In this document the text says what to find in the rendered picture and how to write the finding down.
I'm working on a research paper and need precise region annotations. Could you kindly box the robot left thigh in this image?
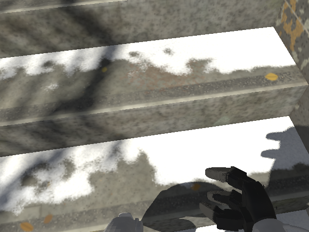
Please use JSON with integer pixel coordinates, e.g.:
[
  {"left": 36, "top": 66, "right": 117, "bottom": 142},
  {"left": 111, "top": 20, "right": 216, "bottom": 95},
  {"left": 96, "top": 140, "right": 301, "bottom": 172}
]
[{"left": 103, "top": 217, "right": 144, "bottom": 232}]

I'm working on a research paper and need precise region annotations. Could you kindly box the robot right hand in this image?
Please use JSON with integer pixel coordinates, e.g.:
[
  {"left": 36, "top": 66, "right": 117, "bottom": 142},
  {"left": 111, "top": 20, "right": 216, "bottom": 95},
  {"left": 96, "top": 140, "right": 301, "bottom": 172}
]
[{"left": 199, "top": 166, "right": 277, "bottom": 232}]

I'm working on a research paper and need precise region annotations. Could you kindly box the robot right forearm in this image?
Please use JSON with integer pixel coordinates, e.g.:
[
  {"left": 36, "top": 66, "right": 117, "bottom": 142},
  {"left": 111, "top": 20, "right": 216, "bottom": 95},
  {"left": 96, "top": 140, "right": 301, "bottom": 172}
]
[{"left": 252, "top": 218, "right": 288, "bottom": 232}]

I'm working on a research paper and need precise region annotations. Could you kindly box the robot left shin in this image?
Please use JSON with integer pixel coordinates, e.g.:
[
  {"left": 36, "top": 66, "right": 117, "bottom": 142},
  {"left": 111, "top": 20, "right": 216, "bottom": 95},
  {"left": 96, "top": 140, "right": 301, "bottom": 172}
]
[{"left": 119, "top": 213, "right": 133, "bottom": 219}]

